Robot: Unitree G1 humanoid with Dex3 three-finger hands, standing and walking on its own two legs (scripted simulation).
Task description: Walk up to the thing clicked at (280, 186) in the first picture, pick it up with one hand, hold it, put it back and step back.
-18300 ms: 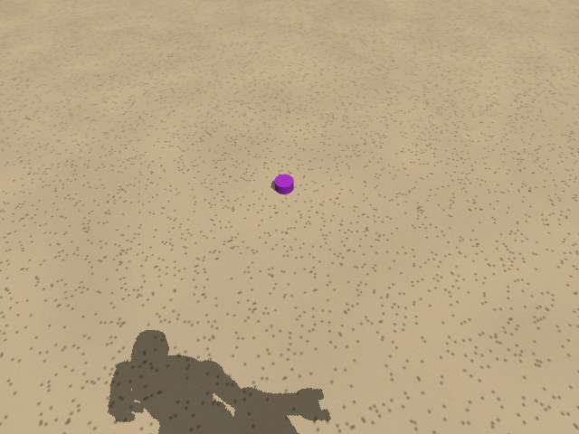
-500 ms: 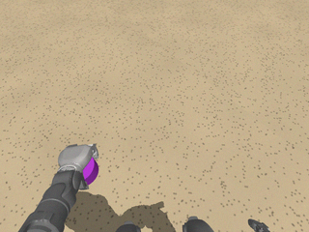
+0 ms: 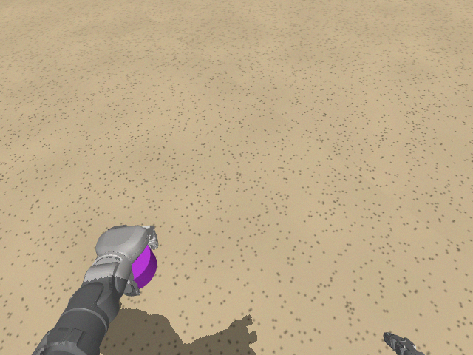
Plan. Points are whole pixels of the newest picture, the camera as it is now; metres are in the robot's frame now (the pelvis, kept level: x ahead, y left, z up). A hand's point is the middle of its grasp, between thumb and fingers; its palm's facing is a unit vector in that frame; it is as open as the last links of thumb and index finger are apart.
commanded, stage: hold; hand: left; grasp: from above
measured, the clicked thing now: (130, 263) +0.32 +0.24 -0.08
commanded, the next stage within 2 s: crouch in 1.52 s
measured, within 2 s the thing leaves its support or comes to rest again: neither
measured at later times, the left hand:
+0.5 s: hand (128, 270) +0.29 +0.22 -0.04, palm faces -0.46 -0.06 -0.88, open 10.9 cm
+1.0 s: hand (125, 272) +0.28 +0.21 -0.02, palm faces -0.45 -0.06 -0.89, open 10.9 cm
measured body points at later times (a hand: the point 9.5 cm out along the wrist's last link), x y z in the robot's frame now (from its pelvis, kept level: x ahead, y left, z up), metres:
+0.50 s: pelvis -0.01 +0.00 +0.01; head +0.01 -0.02 +0.46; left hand +0.31 +0.22 +0.01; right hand +0.12 -0.26 -0.11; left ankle +0.00 +0.13 -0.72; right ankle +0.00 -0.14 -0.72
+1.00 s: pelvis -0.02 -0.01 +0.01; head -0.01 -0.03 +0.46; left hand +0.29 +0.21 +0.03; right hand +0.13 -0.26 -0.10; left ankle +0.00 +0.13 -0.72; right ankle +0.00 -0.14 -0.72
